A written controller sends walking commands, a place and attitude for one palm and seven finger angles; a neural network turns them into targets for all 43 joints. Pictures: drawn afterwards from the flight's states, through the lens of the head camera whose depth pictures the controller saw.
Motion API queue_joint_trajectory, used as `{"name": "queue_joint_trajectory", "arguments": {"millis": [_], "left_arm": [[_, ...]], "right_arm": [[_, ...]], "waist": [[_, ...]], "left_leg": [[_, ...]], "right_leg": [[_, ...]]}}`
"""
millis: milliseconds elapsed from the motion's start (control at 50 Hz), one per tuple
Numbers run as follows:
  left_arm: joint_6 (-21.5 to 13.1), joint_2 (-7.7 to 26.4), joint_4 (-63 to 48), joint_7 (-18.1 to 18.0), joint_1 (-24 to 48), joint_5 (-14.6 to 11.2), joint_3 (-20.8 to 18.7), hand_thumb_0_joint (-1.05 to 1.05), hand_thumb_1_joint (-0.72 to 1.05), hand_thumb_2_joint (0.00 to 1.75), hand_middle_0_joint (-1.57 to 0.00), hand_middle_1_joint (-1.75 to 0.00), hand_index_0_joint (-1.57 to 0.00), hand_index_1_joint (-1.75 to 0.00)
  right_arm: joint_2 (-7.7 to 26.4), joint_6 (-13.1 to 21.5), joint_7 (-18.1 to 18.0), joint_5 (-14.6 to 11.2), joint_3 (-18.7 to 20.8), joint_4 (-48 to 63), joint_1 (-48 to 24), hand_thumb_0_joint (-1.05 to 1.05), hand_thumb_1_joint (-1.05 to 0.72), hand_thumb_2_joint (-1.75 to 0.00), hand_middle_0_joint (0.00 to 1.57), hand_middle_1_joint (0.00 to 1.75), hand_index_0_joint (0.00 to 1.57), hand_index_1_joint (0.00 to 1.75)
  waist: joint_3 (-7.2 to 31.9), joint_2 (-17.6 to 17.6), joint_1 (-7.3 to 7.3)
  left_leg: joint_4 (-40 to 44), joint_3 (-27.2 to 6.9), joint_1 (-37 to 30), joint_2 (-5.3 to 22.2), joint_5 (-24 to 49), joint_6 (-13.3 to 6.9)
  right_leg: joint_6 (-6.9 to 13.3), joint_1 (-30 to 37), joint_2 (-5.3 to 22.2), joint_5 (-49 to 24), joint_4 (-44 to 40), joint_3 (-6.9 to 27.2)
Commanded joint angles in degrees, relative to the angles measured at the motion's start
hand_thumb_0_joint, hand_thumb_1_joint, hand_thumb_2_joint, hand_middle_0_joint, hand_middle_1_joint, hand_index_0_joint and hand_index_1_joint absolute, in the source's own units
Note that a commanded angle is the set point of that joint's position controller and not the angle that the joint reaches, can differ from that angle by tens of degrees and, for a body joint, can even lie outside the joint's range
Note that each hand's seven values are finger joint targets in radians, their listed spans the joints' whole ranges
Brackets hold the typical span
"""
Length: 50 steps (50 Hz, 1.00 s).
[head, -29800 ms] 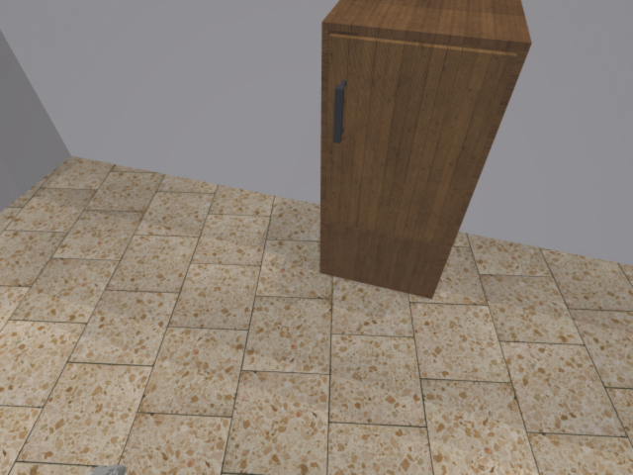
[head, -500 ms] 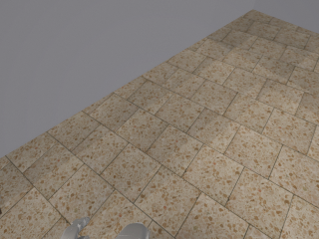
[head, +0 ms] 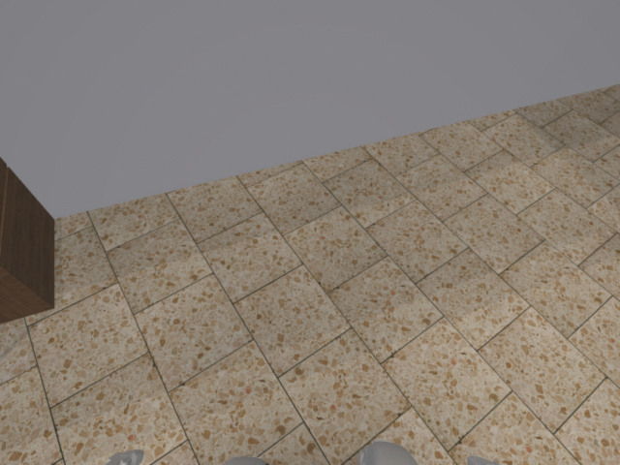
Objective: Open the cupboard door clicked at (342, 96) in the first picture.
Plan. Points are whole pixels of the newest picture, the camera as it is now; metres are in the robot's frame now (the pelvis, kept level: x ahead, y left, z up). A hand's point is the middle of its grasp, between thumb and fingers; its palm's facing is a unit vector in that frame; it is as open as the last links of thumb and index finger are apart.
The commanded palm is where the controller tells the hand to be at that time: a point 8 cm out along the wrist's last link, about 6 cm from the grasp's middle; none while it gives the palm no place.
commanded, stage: turn to face it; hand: left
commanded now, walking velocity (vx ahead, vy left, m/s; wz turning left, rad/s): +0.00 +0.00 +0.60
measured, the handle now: out of the picture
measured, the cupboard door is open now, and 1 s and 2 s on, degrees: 40 40 40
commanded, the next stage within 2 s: take the last steps up to it in 1.74 s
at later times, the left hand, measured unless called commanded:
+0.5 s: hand out of the picture +0.00 +0.16 -0.17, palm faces +0.34 -0.91 -0.24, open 7.3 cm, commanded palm none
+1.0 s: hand out of the picture +0.01 +0.16 -0.15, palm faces +0.57 -0.77 -0.30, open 7.4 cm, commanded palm none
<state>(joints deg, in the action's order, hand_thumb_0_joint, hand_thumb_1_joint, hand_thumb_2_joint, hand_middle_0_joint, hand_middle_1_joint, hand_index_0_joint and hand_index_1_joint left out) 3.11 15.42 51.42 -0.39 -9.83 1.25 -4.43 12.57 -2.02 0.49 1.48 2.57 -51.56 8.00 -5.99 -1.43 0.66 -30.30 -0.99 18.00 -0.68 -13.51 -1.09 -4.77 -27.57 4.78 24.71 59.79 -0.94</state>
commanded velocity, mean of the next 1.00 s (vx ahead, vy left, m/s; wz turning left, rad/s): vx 0.00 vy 0.00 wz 0.60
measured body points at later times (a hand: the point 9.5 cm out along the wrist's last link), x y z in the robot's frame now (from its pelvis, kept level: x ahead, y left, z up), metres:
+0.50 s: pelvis +0.02 -0.04 +0.00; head +0.07 -0.02 +0.44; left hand -0.02 +0.21 -0.15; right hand +0.20 -0.26 -0.14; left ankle -0.01 +0.08 -0.71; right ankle +0.01 -0.15 -0.73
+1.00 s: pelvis +0.04 -0.07 -0.01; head +0.10 -0.07 +0.44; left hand -0.02 +0.20 -0.13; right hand +0.25 -0.24 -0.17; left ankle -0.03 +0.05 -0.70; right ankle +0.10 -0.17 -0.74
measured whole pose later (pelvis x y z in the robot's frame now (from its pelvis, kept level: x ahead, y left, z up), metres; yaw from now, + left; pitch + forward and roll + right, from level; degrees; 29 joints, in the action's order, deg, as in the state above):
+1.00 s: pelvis +0.04 -0.07 -0.01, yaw +37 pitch +0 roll +1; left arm 0.2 11.8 48.2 -1.0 -8.9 1.5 -2.2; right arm 14.2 -4.3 1.0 1.1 4.6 -53.4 9.8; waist -5.9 2.7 -1.0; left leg -52.2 -5.4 26.5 -2.5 -26.7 1.8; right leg 0.2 -15.9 2.7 19.6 35.1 -3.9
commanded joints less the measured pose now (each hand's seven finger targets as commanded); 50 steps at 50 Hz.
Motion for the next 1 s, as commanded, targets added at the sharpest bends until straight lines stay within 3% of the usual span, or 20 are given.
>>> {"name": "queue_joint_trajectory", "arguments": {"millis": [0,100,120,140,160,240,380,440,480,500,520,540,660,800,860,880,900,920,940,980], "left_arm": [[-1.6,2.3,-6.1,-0.1,1.4,-0.3,-0.5,0.00,0.90,0.90,-0.20,-0.30,-0.20,-0.30],[-2.9,3.9,-5.0,-0.7,-5.7,-0.6,-1.1,0.00,0.90,0.90,-0.20,-0.30,-0.20,-0.30],[-3.5,8.0,-4.8,-1.2,-8.1,0.1,-1.9,0.00,0.90,0.90,-0.20,-0.30,-0.20,-0.30],[-3.6,12.1,-5.0,-1.4,-7.7,0.8,-2.4,0.00,0.90,0.90,-0.20,-0.30,-0.20,-0.30],[-3.9,10.4,-5.2,-1.7,-6.3,0.3,-1.7,0.00,0.90,0.90,-0.20,-0.30,-0.20,-0.30],[-4.0,5.2,-6.4,-1.6,-0.5,0.0,-0.3,0.00,0.90,0.90,-0.20,-0.30,-0.20,-0.30],[-3.9,7.6,-3.5,-1.5,-7.4,0.4,-1.3,0.00,0.90,0.90,-0.20,-0.30,-0.20,-0.30],[-3.7,9.0,-3.1,-1.4,-7.5,0.4,-2.1,0.00,0.90,0.90,-0.20,-0.30,-0.20,-0.30],[-3.6,9.0,-3.1,-1.1,-6.0,0.1,-2.3,0.00,0.90,0.90,-0.20,-0.30,-0.20,-0.30],[-3.5,8.3,-4.0,-0.8,-5.1,-0.4,-2.1,0.00,0.90,0.90,-0.20,-0.30,-0.20,-0.30],[-3.2,3.7,-6.6,-0.2,-3.7,-0.9,-1.1,0.00,0.90,0.90,-0.20,-0.30,-0.20,-0.30],[-2.3,4.0,-8.8,-0.8,-0.1,-0.2,-0.5,0.00,0.90,0.90,-0.20,-0.30,-0.20,-0.30],[-1.1,3.7,-4.5,-0.1,-0.9,-0.1,-1.0,0.00,0.90,0.90,-0.20,-0.30,-0.20,-0.30],[-1.6,2.5,-6.5,-0.2,0.3,-0.3,-0.5,0.00,0.90,0.90,-0.20,-0.30,-0.20,-0.30],[-2.5,3.0,-5.6,-0.5,-4.4,-0.6,-0.8,0.00,0.90,0.90,-0.20,-0.30,-0.20,-0.30],[-3.0,5.3,-5.3,-0.8,-6.7,-0.4,-1.3,0.00,0.90,0.90,-0.20,-0.30,-0.20,-0.30],[-3.6,10.0,-5.2,-1.4,-8.9,0.6,-2.4,0.00,0.90,0.90,-0.20,-0.30,-0.20,-0.30],[-3.4,12.6,-5.7,-1.4,-7.6,0.7,-2.1,0.00,0.90,0.90,-0.20,-0.30,-0.20,-0.30],[-3.9,9.8,-5.7,-1.8,-5.7,0.3,-1.7,0.00,0.90,0.90,-0.20,-0.30,-0.20,-0.30],[-3.6,6.1,-6.5,-1.8,-0.5,-0.1,-0.7,0.00,0.90,0.90,-0.20,-0.30,-0.20,-0.30]], "right_arm": [[12.7,0.7,-0.8,0.2,4.1,3.4,1.5,0.00,-0.90,-0.90,0.20,0.30,0.20,0.30],[11.3,0.2,-0.6,-0.4,4.5,4.7,-1.5,0.00,-0.90,-0.90,0.20,0.30,0.20,0.30],[8.4,0.2,-0.3,-1.0,4.2,5.5,-1.0,0.00,-0.90,-0.90,0.20,0.30,0.20,0.30],[5.9,0.4,0.1,-1.0,3.7,6.9,-2.3,0.00,-0.90,-0.90,0.20,0.30,0.20,0.30],[8.6,0.0,0.1,-0.3,4.2,6.0,-2.4,0.00,-0.90,-0.90,0.20,0.30,0.20,0.30],[5.7,-1.2,1.2,-0.5,3.4,3.2,-1.7,0.00,-0.90,-0.90,0.20,0.30,0.20,0.30],[3.6,-0.8,1.6,-0.9,2.0,4.0,-7.4,0.00,-0.90,-0.90,0.20,0.30,0.20,0.30],[4.1,-0.2,1.4,-1.0,1.9,4.0,-6.1,0.00,-0.90,-0.90,0.20,0.30,0.20,0.30],[5.6,0.2,1.2,-0.7,2.3,3.3,-1.7,0.00,-0.90,-0.90,0.20,0.30,0.20,0.30],[9.1,0.7,1.0,-0.3,3.2,2.1,3.4,0.00,-0.90,-0.90,0.20,0.30,0.20,0.30],[16.3,1.0,0.6,0.2,5.2,1.6,8.3,0.00,-0.90,-0.90,0.20,0.30,0.20,0.30],[18.4,0.4,0.2,-0.3,5.1,0.5,12.0,0.00,-0.90,-0.90,0.20,0.30,0.20,0.30],[11.8,1.2,-1.2,-0.1,3.1,3.7,0.1,0.00,-0.90,-0.90,0.20,0.30,0.20,0.30],[12.5,0.6,-0.7,0.2,4.1,3.7,0.5,0.00,-0.90,-0.90,0.20,0.30,0.20,0.30],[12.1,0.2,-0.7,-0.2,4.5,4.5,-1.5,0.00,-0.90,-0.90,0.20,0.30,0.20,0.30],[10.6,0.2,-0.4,-0.6,4.4,4.9,-1.8,0.00,-0.90,-0.90,0.20,0.30,0.20,0.30],[6.7,0.3,-0.1,-1.1,3.9,5.9,-1.2,0.00,-0.90,-0.90,0.20,0.30,0.20,0.30],[6.7,0.4,0.2,-0.7,3.8,6.9,-2.6,0.00,-0.90,-0.90,0.20,0.30,0.20,0.30],[8.3,0.0,0.1,-0.3,4.2,5.9,-2.6,0.00,-0.90,-0.90,0.20,0.30,0.20,0.30],[7.1,-0.8,0.7,-0.5,4.0,3.6,-0.9,0.00,-0.90,-0.90,0.20,0.30,0.20,0.30]], "waist": [[8.5,10.0,-2.09],[10.5,8.6,1.35],[11.7,-2.4,2.52],[9.2,-16.5,3.17],[8.1,-15.1,2.23],[5.4,-9.9,-1.38],[6.4,-10.2,2.36],[7.5,-10.7,1.78],[9.2,-8.8,-1.10],[12.7,-1.3,-4.17],[14.6,17.8,-6.65],[15.1,13.7,-7.44],[7.2,9.4,-1.22],[8.6,10.7,-1.76],[9.4,10.2,0.79],[10.0,5.8,2.08],[11.2,-9.0,3.13],[9.0,-15.1,3.11],[7.5,-15.8,1.93],[5.7,-9.6,-1.27]], "left_leg": [[10.3,-15.4,-5.8,12.9,12.0,-8.0],[2.6,-16.4,3.0,8.0,11.1,-4.3],[-6.2,-11.3,12.1,2.7,-0.5,-0.6],[-20.9,-0.6,19.0,-4.8,-19.7,3.6],[-32.8,-4.1,18.1,-1.2,-20.9,3.0],[-39.5,-0.4,16.7,1.7,-10.3,4.8],[-17.8,5.9,10.7,1.2,-12.1,4.8],[-9.4,7.8,5.8,0.4,-10.4,3.5],[0.5,8.0,-3.6,-0.1,-2.5,2.5],[5.0,3.3,-15.1,3.9,10.6,0.2],[6.6,-21.0,-24.4,21.6,35.0,-9.2],[7.0,-23.6,-21.5,26.7,38.5,-14.0],[11.4,-11.8,-6.1,13.5,15.7,-7.6],[9.6,-16.1,-4.1,11.8,11.5,-7.8],[4.7,-16.9,1.7,9.4,12.2,-5.7],[0.6,-15.6,6.9,6.3,7.5,-3.2],[-11.7,-7.2,17.1,-0.9,-7.8,1.1],[-26.5,-1.6,18.2,-3.7,-21.9,3.2],[-35.5,-4.6,18.2,-0.6,-20.7,2.8],[-41.9,-3.0,17.6,1.4,-13.0,3.9]], "right_leg": [[0.3,2.5,-1.8,0.8,-10.1,-0.4],[1.7,21.3,-3.5,-10.2,-34.3,-1.1],[4.3,29.7,6.7,-8.6,-42.4,8.8],[11.4,28.3,21.6,-15.7,-45.5,22.5],[14.0,22.5,23.2,-21.2,-44.4,21.4],[11.3,20.7,13.3,-35.2,-39.1,2.6],[11.0,27.6,14.9,-45.3,-35.1,-3.2],[10.5,27.3,16.3,-47.7,-31.5,-4.6],[7.6,22.6,15.2,-44.2,-24.4,-7.8],[4.8,14.7,13.4,-35.6,-14.3,-10.1],[0.1,-3.7,3.8,6.5,0.5,-10.9],[1.0,-6.1,2.5,15.7,6.1,-3.1],[0.1,-2.5,1.4,-1.0,4.7,1.0],[0.6,5.6,-2.9,0.1,-13.8,-0.9],[1.2,17.4,-4.5,-7.5,-28.3,-2.0],[1.9,24.6,-1.7,-10.5,-36.5,0.7],[6.2,31.6,12.8,-9.9,-43.8,15.4],[12.6,24.8,23.9,-16.6,-45.4,22.8],[14.3,20.7,22.7,-21.2,-44.3,21.9],[12.7,19.7,16.4,-28.5,-40.6,9.7]]}}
